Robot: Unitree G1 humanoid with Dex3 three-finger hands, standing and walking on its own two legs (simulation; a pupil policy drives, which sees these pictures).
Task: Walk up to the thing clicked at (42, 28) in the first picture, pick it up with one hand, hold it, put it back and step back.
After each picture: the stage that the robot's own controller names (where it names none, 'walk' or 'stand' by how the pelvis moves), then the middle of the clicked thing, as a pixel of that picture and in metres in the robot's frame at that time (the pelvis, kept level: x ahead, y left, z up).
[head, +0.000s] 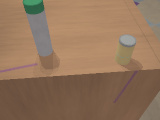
stand; (39, 29) +0.58 +0.20 +0.09
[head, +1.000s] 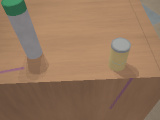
stand; (25, 31) +0.53 +0.25 +0.11
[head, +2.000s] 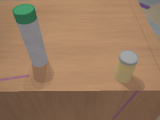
stand; (33, 39) +0.51 +0.21 +0.10
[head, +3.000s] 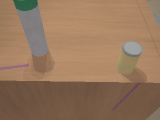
stand; (33, 27) +0.53 +0.20 +0.11
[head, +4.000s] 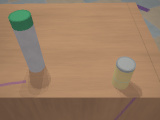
stand; (29, 44) +0.49 +0.22 +0.09
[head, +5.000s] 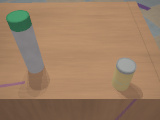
stand; (28, 45) +0.48 +0.22 +0.09
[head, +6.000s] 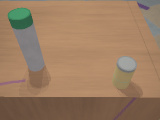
stand; (29, 43) +0.49 +0.22 +0.09
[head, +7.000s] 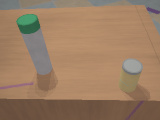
rise first; (37, 47) +0.48 +0.22 +0.09
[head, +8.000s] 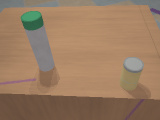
go down; (40, 44) +0.50 +0.22 +0.10
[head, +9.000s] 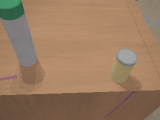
go down; (20, 36) +0.49 +0.20 +0.11
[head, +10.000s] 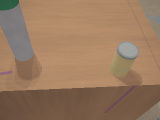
go down; (14, 28) +0.49 +0.21 +0.13
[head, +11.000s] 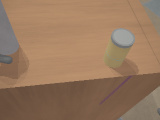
close in; out of the picture +0.49 +0.23 +0.15
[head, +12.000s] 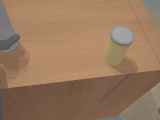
lift; out of the picture +0.50 +0.22 +0.16
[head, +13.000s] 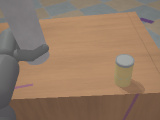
lift; (22, 18) +0.34 +0.15 +0.33
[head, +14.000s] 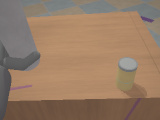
hold; (11, 26) +0.31 +0.17 +0.32
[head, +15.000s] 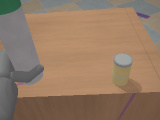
hold; (18, 42) +0.33 +0.18 +0.26
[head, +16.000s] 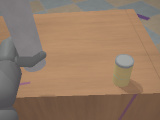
crouch; (23, 29) +0.38 +0.17 +0.27
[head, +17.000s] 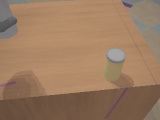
lower; out of the picture +0.48 +0.22 +0.30
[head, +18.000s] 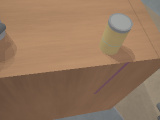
lower; out of the picture +0.52 +0.23 +0.17
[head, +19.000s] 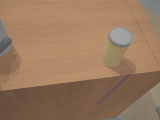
lower; out of the picture +0.49 +0.24 +0.16
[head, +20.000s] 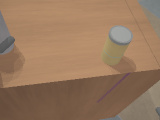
lower; out of the picture +0.49 +0.23 +0.16
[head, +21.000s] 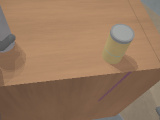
lower; out of the picture +0.50 +0.23 +0.16
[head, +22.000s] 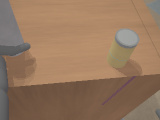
open; (1, 19) +0.48 +0.21 +0.16
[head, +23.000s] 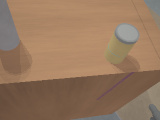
sink last; out of the picture +0.49 +0.21 +0.16
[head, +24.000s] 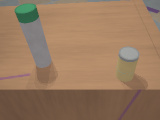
sink last; (35, 39) +0.50 +0.23 +0.13
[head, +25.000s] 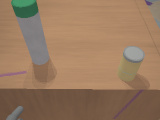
stand; (33, 34) +0.48 +0.21 +0.13
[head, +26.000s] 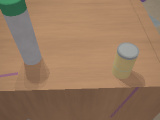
stand; (23, 33) +0.48 +0.22 +0.14
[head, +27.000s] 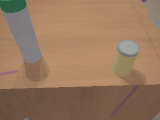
stand; (23, 31) +0.48 +0.22 +0.15
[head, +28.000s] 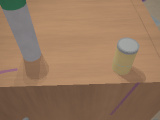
stand; (23, 29) +0.49 +0.22 +0.16
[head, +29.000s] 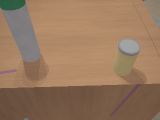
stand; (22, 29) +0.48 +0.22 +0.16
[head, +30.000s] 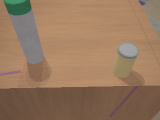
stand; (27, 32) +0.49 +0.21 +0.14
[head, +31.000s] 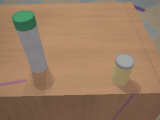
walk; (32, 45) +0.49 +0.21 +0.09
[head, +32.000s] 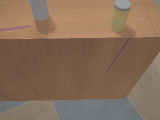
walk; out of the picture +0.68 +0.21 +0.11
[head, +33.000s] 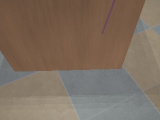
walk; out of the picture +1.02 +0.23 +0.12
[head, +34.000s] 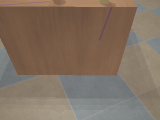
stand; out of the picture +1.14 +0.21 +0.10
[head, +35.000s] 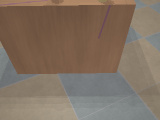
stand; out of the picture +1.14 +0.21 +0.09
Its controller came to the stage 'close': yes
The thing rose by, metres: 0.23
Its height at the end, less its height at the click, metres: +0.00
